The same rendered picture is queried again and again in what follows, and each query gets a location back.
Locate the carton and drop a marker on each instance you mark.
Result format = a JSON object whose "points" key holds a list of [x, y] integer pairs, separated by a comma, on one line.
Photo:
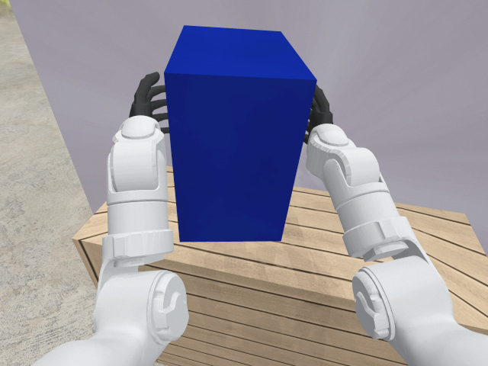
{"points": [[238, 103]]}

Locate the pedestal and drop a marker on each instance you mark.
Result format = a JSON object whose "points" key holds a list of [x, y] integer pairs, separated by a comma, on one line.
{"points": [[291, 302]]}

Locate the right robot forearm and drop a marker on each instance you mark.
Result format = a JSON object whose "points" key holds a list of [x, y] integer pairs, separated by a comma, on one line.
{"points": [[372, 225]]}

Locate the right robot hand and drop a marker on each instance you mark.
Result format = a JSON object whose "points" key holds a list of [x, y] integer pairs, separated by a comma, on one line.
{"points": [[319, 114]]}

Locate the left robot upper arm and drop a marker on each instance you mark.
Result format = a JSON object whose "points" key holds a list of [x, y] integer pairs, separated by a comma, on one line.
{"points": [[136, 315]]}

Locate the right robot upper arm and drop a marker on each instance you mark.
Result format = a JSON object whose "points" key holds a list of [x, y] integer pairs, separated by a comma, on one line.
{"points": [[404, 302]]}

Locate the left robot hand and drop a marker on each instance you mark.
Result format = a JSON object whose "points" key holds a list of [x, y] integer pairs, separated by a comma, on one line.
{"points": [[142, 104]]}

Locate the left robot forearm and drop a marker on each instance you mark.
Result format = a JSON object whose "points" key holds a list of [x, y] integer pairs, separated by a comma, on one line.
{"points": [[136, 195]]}

